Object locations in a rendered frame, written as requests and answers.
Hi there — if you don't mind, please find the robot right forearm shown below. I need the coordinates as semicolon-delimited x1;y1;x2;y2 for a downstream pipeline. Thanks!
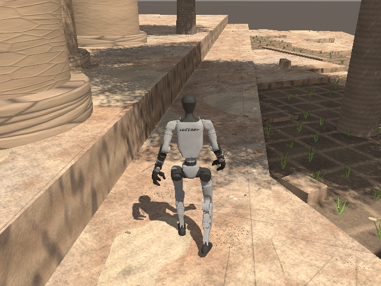
213;142;224;162

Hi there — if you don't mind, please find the left robot upper arm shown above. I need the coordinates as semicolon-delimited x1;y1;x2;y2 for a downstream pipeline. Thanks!
161;120;177;154

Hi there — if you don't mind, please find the robot head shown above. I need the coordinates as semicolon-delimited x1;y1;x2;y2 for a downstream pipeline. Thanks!
179;94;199;122

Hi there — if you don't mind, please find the robot right hand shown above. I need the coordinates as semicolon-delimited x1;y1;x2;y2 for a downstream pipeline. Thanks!
212;160;226;171

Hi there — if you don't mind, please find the robot left shin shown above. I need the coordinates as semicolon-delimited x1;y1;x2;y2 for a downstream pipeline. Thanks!
175;191;185;228

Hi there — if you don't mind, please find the robot left hand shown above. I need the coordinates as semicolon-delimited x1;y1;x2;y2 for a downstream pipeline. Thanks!
152;170;165;186

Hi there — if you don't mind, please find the robot left forearm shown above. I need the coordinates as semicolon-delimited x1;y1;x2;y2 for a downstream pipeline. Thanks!
154;145;167;172

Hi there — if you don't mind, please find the right robot upper arm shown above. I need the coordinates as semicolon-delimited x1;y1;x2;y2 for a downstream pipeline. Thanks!
202;119;219;151

